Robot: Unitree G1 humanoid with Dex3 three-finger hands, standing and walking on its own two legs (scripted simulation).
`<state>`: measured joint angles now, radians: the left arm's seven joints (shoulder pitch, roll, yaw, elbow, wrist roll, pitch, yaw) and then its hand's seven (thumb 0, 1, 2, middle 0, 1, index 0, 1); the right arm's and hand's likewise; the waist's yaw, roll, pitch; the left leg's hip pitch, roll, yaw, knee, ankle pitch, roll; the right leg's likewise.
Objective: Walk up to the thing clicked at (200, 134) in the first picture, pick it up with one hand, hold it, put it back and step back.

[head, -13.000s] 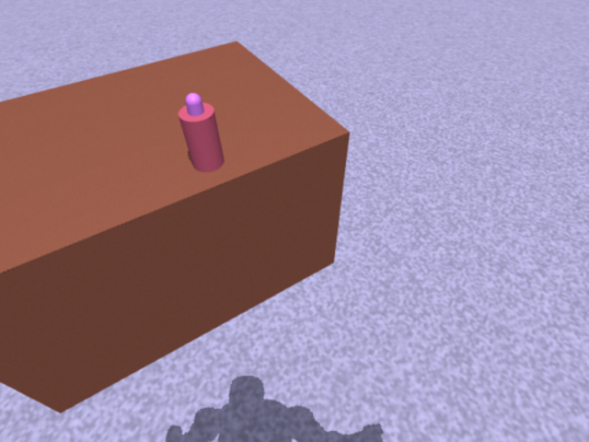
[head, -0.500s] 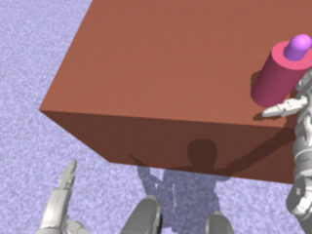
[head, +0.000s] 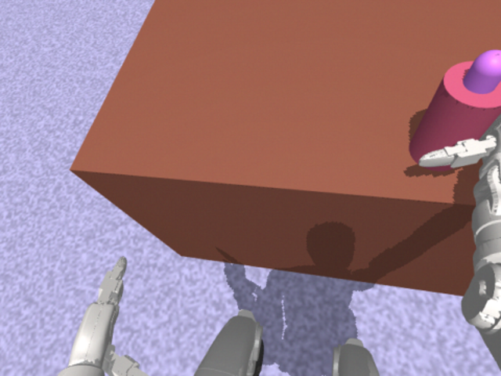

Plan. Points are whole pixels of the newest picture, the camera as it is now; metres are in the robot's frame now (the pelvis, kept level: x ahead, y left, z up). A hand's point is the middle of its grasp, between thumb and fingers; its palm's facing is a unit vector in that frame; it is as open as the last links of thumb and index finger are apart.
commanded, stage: close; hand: right
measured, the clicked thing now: (460, 111) +0.51 -0.20 +0.07
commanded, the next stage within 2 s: settle in 0.46 s
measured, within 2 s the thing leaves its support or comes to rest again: leaves its support in 1.12 s
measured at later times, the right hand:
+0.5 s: hand (461, 126) +0.50 -0.21 +0.05, palm faces +0.17 +0.99 +0.00, open 11.1 cm
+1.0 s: hand (459, 127) +0.50 -0.20 +0.06, palm faces +0.17 +0.99 -0.03, open 11.0 cm
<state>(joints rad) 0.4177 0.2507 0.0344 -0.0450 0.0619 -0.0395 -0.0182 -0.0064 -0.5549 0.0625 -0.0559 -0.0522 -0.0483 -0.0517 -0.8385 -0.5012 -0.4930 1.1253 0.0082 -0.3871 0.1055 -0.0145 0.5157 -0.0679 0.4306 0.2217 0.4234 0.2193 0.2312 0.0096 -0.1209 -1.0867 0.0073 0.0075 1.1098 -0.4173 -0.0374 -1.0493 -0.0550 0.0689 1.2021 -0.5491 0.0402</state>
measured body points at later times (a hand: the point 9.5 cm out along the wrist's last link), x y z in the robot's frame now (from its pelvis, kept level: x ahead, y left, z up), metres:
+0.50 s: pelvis +0.00 +0.00 +0.00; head +0.13 -0.04 +0.44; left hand +0.16 +0.26 +0.01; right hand +0.49 -0.26 +0.06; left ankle +0.06 +0.15 -0.64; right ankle +0.01 -0.14 -0.64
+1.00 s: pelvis +0.02 +0.00 +0.02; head +0.13 -0.03 +0.45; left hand +0.16 +0.27 +0.01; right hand +0.49 -0.25 +0.06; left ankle +0.06 +0.15 -0.64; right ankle +0.01 -0.14 -0.64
